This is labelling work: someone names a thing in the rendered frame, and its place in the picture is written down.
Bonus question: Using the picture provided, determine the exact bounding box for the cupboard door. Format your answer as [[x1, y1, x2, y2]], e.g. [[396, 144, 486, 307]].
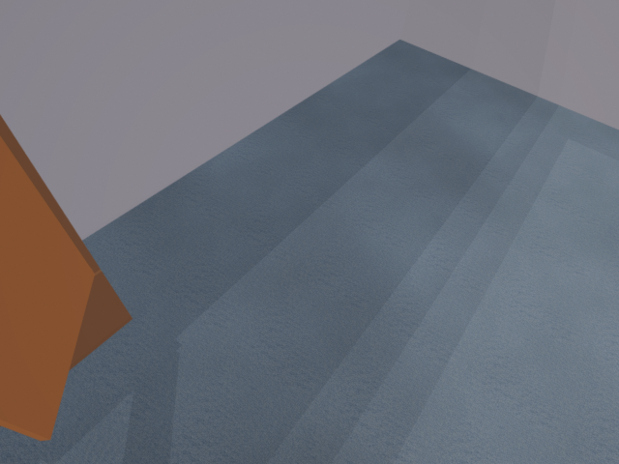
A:
[[0, 136, 95, 441]]

